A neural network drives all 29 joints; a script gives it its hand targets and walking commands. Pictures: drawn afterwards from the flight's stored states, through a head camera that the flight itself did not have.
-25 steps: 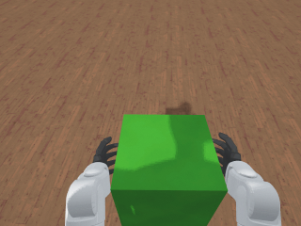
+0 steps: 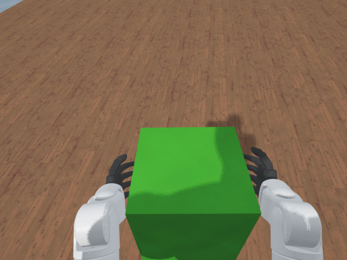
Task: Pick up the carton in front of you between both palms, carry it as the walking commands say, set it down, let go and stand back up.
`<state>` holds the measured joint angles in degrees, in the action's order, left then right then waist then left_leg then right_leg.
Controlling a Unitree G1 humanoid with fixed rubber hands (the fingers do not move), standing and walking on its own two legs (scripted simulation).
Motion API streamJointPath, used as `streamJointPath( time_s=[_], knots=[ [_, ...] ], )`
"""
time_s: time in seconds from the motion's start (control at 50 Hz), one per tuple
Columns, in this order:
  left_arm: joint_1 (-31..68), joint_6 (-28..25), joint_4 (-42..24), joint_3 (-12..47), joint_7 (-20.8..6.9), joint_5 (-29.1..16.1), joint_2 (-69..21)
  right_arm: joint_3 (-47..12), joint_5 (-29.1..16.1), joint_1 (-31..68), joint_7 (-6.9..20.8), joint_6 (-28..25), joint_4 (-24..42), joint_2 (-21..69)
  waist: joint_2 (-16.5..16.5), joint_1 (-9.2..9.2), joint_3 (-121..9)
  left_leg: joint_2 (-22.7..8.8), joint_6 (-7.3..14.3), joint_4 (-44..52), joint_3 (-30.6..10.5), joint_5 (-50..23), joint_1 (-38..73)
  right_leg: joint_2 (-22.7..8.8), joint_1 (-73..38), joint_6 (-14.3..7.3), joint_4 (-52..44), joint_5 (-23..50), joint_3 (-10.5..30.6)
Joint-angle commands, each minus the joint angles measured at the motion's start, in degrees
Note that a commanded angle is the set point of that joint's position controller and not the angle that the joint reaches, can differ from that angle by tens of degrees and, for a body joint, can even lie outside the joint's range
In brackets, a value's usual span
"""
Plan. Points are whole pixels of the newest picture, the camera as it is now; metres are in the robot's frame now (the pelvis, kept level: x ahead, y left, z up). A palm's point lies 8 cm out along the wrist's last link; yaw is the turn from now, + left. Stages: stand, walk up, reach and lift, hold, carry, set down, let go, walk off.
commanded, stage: carry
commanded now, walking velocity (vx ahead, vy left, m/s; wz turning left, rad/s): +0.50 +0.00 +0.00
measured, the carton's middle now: (188, 196) +0.28 +0.01 +0.01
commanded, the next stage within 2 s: none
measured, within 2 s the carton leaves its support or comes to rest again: neither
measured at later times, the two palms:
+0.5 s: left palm (129, 96) +0.59 +0.18 +0.06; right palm (226, 89) +0.58 -0.12 +0.08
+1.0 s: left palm (138, 69) +0.74 +0.18 +0.06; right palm (221, 61) +0.75 -0.12 +0.07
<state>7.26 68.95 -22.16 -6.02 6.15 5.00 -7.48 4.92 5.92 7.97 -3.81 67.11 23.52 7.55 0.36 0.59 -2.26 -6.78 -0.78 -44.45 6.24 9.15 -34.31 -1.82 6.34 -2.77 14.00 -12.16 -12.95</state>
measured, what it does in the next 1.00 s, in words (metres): walks ahead: left foot, then right foot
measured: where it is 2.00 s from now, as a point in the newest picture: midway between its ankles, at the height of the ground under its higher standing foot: (184, 232)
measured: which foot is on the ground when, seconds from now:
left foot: up 0.00-0.16, down 0.18-0.60, up 0.62-0.72, down 0.74-1.00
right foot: down 0.00-0.20, up 0.22-0.58, down 0.60-1.00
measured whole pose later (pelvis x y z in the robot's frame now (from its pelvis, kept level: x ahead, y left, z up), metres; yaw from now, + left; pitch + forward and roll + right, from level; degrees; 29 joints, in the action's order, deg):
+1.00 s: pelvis +0.48 +0.02 -0.02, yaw +0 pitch +4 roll -1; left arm 7.9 68.5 -16.3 -6.5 5.7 6.2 -7.5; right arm 6.4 6.0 9.0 -3.6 66.6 17.3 7.7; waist 1.0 0.3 -6.7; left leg -4.0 -2.0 -28.1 7.1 22.3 -7.6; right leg -2.5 19.2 -2.0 29.9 -13.4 -12.5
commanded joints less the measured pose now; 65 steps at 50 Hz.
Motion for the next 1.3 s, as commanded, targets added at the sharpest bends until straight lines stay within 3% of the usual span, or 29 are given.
streamJointPath(
  time_s=[0.0, 0.1, 0.14, 0.16, 0.18, 0.2, 0.22, 0.26, 0.28, 0.32, 0.36, 0.46, 0.52, 0.56, 0.58, 0.6, 0.62, 0.64, 0.68, 0.72, 0.76, 0.8, 0.88, 0.92, 1.1, 1.28],
  knots=[
    [27.1, -0.4, -7.3, 40.7, -16.4, -23.3, -48.3, -41.0, -20.4, 20.1, 11.8, 1.1, 1.1, 52.3, -7.8, 0.37, -11.8, 1.1, 0.0, 8.8, 2.8, -4.5, -1.4, -12.8, -13.1, -4.3, -3.9, 20.4, 6.6],
    [25.6, 1.0, -4.9, 39.5, -15.8, -21.4, -46.0, -40.2, -21.1, 20.6, 12.7, 3.0, -0.2, 49.4, -9.7, 0.53, -8.1, 3.1, 2.0, 16.7, 6.6, -7.0, 4.5, -12.2, -14.3, -2.2, 0.1, 30.1, 3.3],
    [26.6, 1.3, -4.6, 39.8, -15.8, -21.3, -45.7, -39.4, -21.2, 20.2, 13.0, 3.2, -1.8, 49.2, -8.5, -0.8, -11.6, 7.0, 2.4, 20.2, 11.0, -4.8, 18.5, -10.1, -10.8, 0.0, 12.1, 37.3, -0.8],
    [27.2, 1.4, -4.6, 40.1, -15.8, -21.3, -45.4, -38.8, -21.0, 19.7, 13.2, 3.2, -2.8, 49.0, -5.3, -1.89, -15.6, 5.8, 2.7, 19.6, 9.1, -1.6, 31.5, -8.3, -3.3, 1.5, 22.5, 31.7, -1.3],
    [28.6, 1.7, -5.1, 40.6, -15.8, -21.8, -45.7, -38.0, -20.0, 19.4, 13.5, 3.0, -4.0, 48.5, 6.3, -2.74, -20.5, -9.0, 7.8, 23.2, -13.1, 6.3, 44.9, -4.3, 11.9, 4.4, 39.3, 16.4, -0.4],
    [29.2, 1.8, -5.2, 41.1, -16.0, -22.1, -46.2, -38.0, -20.1, 18.2, 13.7, 2.4, -6.3, 50.0, 19.6, -2.38, -22.7, -18.4, 14.3, 31.9, -34.1, 2.8, 52.8, 2.9, 26.7, 5.1, 53.4, -11.7, 4.2],
    [30.2, 1.2, -4.3, 41.7, -16.1, -22.2, -47.9, -38.4, -21.0, 18.8, 13.8, 2.0, -5.1, 51.7, 14.3, -2.11, -21.3, -18.6, 14.5, 31.1, -30.4, -7.4, 51.9, 0.2, 31.5, 3.6, 61.4, -14.7, 10.5],
    [31.5, -0.5, -4.3, 42.3, -16.4, -22.8, -51.4, -39.3, -21.6, 20.9, 13.9, 0.8, -4.0, 55.8, 4.0, -1.99, -19.8, -15.2, 11.0, 28.1, -17.5, -22.2, 44.9, -4.5, 31.3, 1.8, 59.0, -9.8, 12.8],
    [31.6, -1.2, -4.2, 42.9, -16.3, -23.0, -52.8, -39.8, -21.9, 21.6, 14.0, 0.2, -3.4, 57.1, 2.8, -1.61, -19.3, -13.9, 8.9, 28.9, -12.9, -23.4, 41.8, -5.8, 29.3, 1.8, 53.9, -7.0, 12.9],
    [30.0, -2.4, -4.0, 43.3, -15.9, -22.7, -54.6, -40.3, -22.5, 21.1, 14.2, -0.7, -2.4, 57.8, 5.3, -1.29, -19.2, -11.7, 6.9, 29.8, -6.5, -26.9, 39.2, -4.7, 25.6, 2.5, 46.4, -4.6, 10.1],
    [27.0, -3.4, -3.8, 43.7, -15.3, -21.9, -55.0, -40.3, -22.5, 19.1, 14.7, -1.1, -1.8, 57.0, 7.2, -1.16, -18.8, -10.1, 7.0, 29.3, -1.8, -33.2, 39.0, -3.2, 24.6, 3.4, 39.1, -4.0, 7.8],
    [26.9, -3.7, -8.1, 44.8, -14.2, -22.0, -52.7, -39.9, -22.2, 16.7, 14.9, -1.4, 0.9, 53.5, 10.8, -1.34, -16.2, -7.2, 6.1, 27.2, 5.5, -41.6, 38.6, 0.0, 20.1, 3.8, 20.4, 6.3, 3.0],
    [27.5, -2.1, -10.2, 44.4, -14.4, -22.8, -49.5, -39.3, -21.3, 16.7, 14.1, -0.4, 2.4, 50.7, 9.8, -1.54, -15.5, -6.0, 4.7, 23.1, 6.5, -34.5, 37.4, 0.6, 13.6, 3.5, 13.0, 14.7, 1.1],
    [26.4, -0.7, -9.4, 43.1, -14.9, -22.7, -47.4, -38.7, -20.5, 17.3, 13.6, 0.8, 1.8, 48.4, 5.5, -0.49, -14.6, -3.6, 1.6, 16.4, 7.6, -25.3, 32.1, -0.2, 3.1, 3.8, 3.2, 25.4, 0.6],
    [26.5, 0.2, -8.7, 42.2, -15.1, -22.7, -45.7, -38.2, -20.0, 17.3, 13.4, 1.3, 0.8, 47.4, 2.6, -0.59, -15.7, -2.7, -0.4, 12.7, 6.5, -16.6, 26.3, -5.7, -5.2, 3.7, 5.6, 37.8, 5.4],
    [26.5, 0.7, -6.9, 41.2, -15.4, -21.9, -45.1, -38.4, -20.0, 18.3, 13.2, 2.3, 1.0, 46.5, -5.2, -0.54, -19.7, -0.2, -2.0, 6.7, 4.0, 1.4, 19.9, -15.2, -14.5, -1.1, 12.2, 61.4, 13.9],
    [24.2, 0.8, -3.9, 39.9, -15.5, -21.5, -45.1, -38.9, -20.5, 18.4, 13.0, 3.2, 0.7, 45.8, -11.3, 0.03, -22.8, 1.5, -2.6, 4.3, 0.7, 16.8, 15.0, -19.5, -19.8, -6.6, 12.5, 65.9, 19.3],
    [22.9, 0.7, -2.5, 39.2, -15.6, -21.4, -46.0, -39.4, -20.7, 18.8, 13.1, 3.5, 0.3, 46.1, -12.7, 0.04, -23.0, 1.6, -2.2, 4.0, -1.2, 23.6, 14.1, -20.0, -18.1, -8.1, 9.6, 60.2, 20.9],
    [24.8, 0.4, -1.7, 39.1, -15.8, -21.2, -49.0, -40.1, -21.1, 21.5, 13.4, 3.3, -0.7, 49.1, -9.7, -0.4, -22.9, 1.3, -1.0, 12.8, -2.4, 22.9, 16.5, -17.7, -15.1, -6.3, 7.3, 47.3, 17.8],
    [27.5, -0.1, -2.7, 39.4, -16.0, -21.6, -51.0, -40.8, -21.8, 23.7, 13.6, 2.5, -0.7, 51.9, -8.1, -0.72, -22.7, 1.4, -1.1, 23.1, -0.9, 9.5, 23.8, -13.5, -10.0, -2.4, 7.6, 35.8, 12.1],
    [30.1, -0.5, -4.4, 40.0, -16.1, -22.3, -51.7, -41.3, -22.2, 25.2, 13.6, 2.1, -0.3, 53.4, -4.6, -0.68, -21.9, -1.4, -1.6, 23.8, -1.8, 0.3, 25.6, -10.2, -7.4, -0.2, 9.7, 27.8, 7.9],
    [30.5, -0.3, -3.7, 40.2, -15.9, -22.3, -51.4, -40.5, -21.8, 25.2, 13.6, 2.4, -0.9, 52.7, -1.1, -0.49, -20.8, -3.1, -1.5, 19.2, -1.3, -11.6, 27.5, -9.0, -4.5, 0.3, 12.5, 32.4, 7.7],
    [26.8, -0.1, -0.7, 40.3, -15.8, -20.8, -50.3, -39.4, -20.5, 20.1, 13.8, 2.3, -5.2, 51.9, 0.7, -0.61, -21.2, -2.8, -1.5, 16.5, -1.1, -21.9, 27.1, -8.9, -3.9, -0.3, 17.1, 42.2, 7.5],
    [26.8, -0.6, 0.2, 40.8, -16.0, -20.6, -50.7, -39.3, -19.9, 19.2, 13.9, 1.6, -6.7, 52.4, 0.8, -0.62, -21.0, -2.5, -1.5, 16.1, -1.0, -23.8, 26.7, -8.7, -3.4, -0.2, 18.0, 43.6, 7.0],
    [28.2, -7.1, 2.8, 42.5, -16.4, -18.9, -50.4, -39.0, -17.2, 19.6, 14.1, -4.8, -9.6, 51.7, 2.0, -0.74, -18.4, -3.3, -0.2, 16.8, -1.8, -31.8, 29.2, -6.9, 0.9, 1.4, 18.4, 32.3, 5.9],
    [24.5, -14.9, 7.7, 38.7, -15.8, -14.0, -45.4, -35.6, -12.4, 17.1, 13.6, -12.5, -14.0, 47.1, 1.5, -0.64, -18.0, -3.3, 1.0, 16.6, -2.2, -27.5, 28.2, -7.6, 1.6, 1.3, 19.2, 26.5, 6.2]
  ],
)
